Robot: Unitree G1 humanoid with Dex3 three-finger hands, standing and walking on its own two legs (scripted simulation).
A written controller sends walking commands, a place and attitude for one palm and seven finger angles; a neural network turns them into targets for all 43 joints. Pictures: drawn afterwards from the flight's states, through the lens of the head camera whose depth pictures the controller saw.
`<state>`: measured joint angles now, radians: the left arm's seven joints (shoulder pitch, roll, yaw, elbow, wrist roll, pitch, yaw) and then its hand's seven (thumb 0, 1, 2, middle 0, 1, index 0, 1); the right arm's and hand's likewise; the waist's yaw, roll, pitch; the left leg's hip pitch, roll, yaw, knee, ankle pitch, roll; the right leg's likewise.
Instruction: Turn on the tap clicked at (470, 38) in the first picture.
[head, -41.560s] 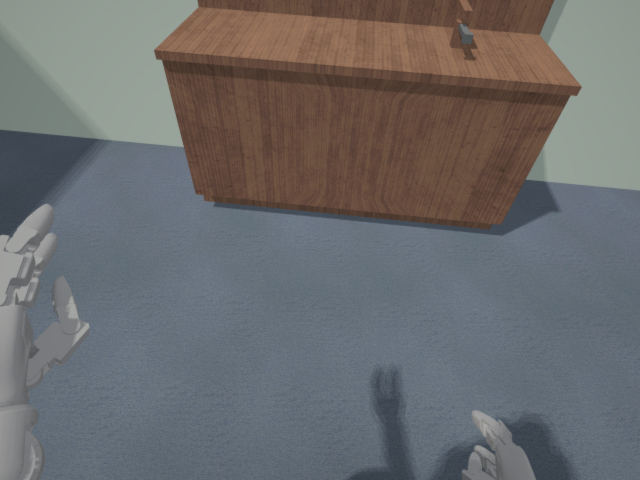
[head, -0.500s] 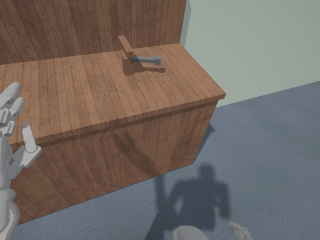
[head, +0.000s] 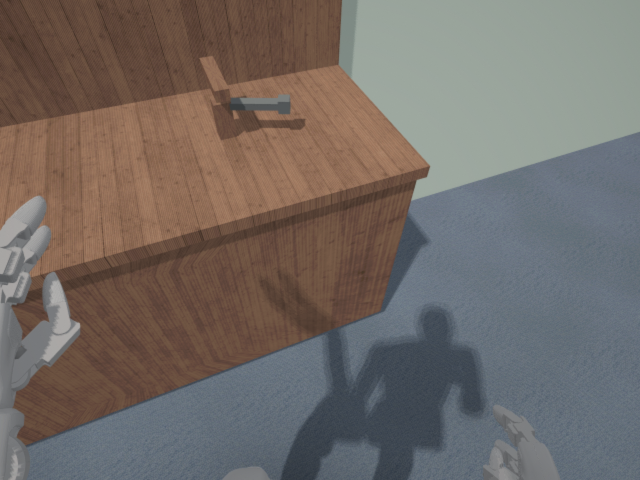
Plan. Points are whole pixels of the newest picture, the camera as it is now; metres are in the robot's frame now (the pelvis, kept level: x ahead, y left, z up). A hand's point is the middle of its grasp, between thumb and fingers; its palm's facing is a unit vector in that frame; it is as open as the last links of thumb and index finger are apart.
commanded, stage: come to a stop and stand still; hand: left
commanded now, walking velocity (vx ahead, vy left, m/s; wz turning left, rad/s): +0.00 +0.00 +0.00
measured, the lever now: (284, 104) +0.79 +0.12 +0.03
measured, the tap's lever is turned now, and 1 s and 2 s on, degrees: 68 68 68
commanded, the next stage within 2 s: look again from close up in 0.06 s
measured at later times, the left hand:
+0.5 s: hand (49, 280) +0.26 +0.27 +0.17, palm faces +0.40 -0.84 -0.36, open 7.4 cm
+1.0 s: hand (81, 231) +0.31 +0.27 +0.17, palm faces +0.44 -0.82 -0.37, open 7.4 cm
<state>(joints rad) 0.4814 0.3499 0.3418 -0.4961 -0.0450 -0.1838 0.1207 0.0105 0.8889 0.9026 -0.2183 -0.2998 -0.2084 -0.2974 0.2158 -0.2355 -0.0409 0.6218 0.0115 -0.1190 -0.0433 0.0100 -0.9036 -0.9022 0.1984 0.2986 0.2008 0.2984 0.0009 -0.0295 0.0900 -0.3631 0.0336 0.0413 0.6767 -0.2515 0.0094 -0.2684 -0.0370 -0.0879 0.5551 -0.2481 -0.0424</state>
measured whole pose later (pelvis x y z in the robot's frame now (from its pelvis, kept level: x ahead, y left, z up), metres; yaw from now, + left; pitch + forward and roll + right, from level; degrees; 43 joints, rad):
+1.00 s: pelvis +0.09 +0.01 -0.01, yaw +3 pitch -3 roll +0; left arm 0.37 0.40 0.38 -0.51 -0.05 -0.14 0.14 0.01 0.89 0.90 -0.21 -0.30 -0.20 -0.30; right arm 0.22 -0.16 0.00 0.62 0.00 -0.09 -0.02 0.01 -0.90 -0.90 0.20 0.30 0.20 0.30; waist -0.01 -0.04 0.09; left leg -0.19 0.03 0.00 0.61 -0.37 -0.01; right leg -0.43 0.01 -0.04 1.13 -0.47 -0.03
